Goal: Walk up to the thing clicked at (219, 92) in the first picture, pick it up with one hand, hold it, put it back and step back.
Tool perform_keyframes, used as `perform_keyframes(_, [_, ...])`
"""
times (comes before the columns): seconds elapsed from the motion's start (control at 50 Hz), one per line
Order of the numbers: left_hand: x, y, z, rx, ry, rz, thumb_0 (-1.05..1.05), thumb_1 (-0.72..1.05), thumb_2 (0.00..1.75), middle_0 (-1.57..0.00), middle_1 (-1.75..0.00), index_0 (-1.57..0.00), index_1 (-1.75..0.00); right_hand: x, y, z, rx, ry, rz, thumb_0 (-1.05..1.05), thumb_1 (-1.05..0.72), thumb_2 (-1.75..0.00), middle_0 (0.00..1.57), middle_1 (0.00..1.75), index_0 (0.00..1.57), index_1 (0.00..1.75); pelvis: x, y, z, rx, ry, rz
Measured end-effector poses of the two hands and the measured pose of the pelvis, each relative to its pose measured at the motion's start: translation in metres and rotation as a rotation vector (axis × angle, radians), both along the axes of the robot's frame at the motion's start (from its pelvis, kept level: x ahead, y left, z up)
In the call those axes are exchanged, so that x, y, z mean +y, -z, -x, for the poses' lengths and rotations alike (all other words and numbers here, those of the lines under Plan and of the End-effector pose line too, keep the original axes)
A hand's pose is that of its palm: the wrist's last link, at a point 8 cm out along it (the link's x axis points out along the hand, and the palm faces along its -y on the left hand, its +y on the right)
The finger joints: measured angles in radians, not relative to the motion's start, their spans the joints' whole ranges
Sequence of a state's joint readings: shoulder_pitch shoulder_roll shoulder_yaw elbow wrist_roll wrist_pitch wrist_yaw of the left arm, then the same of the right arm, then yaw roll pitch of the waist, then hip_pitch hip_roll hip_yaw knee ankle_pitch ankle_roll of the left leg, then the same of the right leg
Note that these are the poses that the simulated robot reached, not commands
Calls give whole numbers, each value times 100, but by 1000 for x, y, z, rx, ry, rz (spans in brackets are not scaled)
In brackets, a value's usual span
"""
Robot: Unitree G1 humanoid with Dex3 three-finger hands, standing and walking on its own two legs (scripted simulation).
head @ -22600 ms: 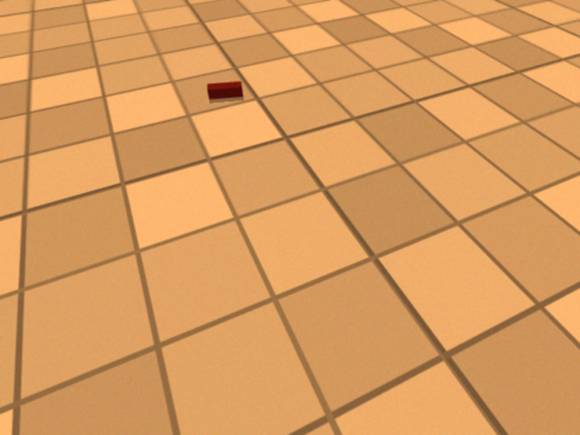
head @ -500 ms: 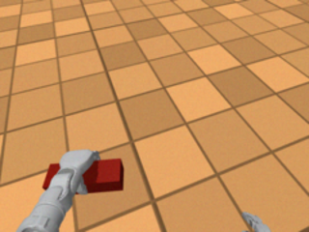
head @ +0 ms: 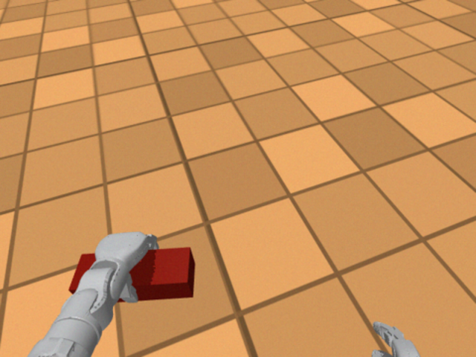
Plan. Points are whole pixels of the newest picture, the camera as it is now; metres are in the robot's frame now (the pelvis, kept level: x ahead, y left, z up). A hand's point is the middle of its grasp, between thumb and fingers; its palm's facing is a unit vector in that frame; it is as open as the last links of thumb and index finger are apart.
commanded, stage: hold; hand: left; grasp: from above
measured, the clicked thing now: (137, 275) +0.29 +0.22 -0.09
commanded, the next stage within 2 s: crouch in 0.98 s
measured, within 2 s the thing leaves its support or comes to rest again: neither
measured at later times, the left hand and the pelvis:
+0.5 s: hand (125, 278) +0.27 +0.22 -0.04, palm faces -0.48 -0.04 -0.88, open 10.2 cm; pelvis -0.01 +0.00 +0.00, yaw +0 degrees
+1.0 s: hand (125, 277) +0.27 +0.22 -0.05, palm faces -0.47 -0.05 -0.88, open 10.2 cm; pelvis -0.01 +0.00 +0.01, yaw +0 degrees
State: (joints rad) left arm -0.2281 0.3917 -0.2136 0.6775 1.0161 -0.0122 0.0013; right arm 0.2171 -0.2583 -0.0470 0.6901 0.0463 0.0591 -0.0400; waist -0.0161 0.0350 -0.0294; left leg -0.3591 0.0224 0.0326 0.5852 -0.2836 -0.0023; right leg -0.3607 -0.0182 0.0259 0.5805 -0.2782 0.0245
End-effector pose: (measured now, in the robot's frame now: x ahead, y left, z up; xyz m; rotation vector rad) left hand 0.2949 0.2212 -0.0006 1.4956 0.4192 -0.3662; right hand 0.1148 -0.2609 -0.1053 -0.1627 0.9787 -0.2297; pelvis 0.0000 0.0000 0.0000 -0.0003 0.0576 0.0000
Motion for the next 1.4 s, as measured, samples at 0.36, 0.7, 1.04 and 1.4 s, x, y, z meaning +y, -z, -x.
perform_keyframes(0.36, [-2,-12,15,-5,2,4,-2,-3,47,-69,-57,-72,-52,5,-6,-7,-45,-28,-15,1,-90,-89,20,30,21,30,-2,-4,9,-37,-1,-2])
perform_keyframes(0.7, [-3,-11,24,15,19,13,-2,-3,47,-69,-57,-72,-52,8,-10,-10,-57,-36,-13,1,-90,-90,20,30,21,30,-2,-5,13,-50,-2,-4])
perform_keyframes(1.04, [4,-13,15,-7,-9,2,-2,-3,47,-69,-57,-72,-52,8,-7,-4,-25,-20,-13,1,-90,-90,20,30,21,30,0,-6,10,-47,-2,-2])
perform_keyframes(1.4, [4,34,19,15,37,-11,-2,-2,47,-68,-57,-72,-52,3,2,1,32,-41,14,1,-89,-89,21,30,21,30,-1,4,12,26,-17,1])
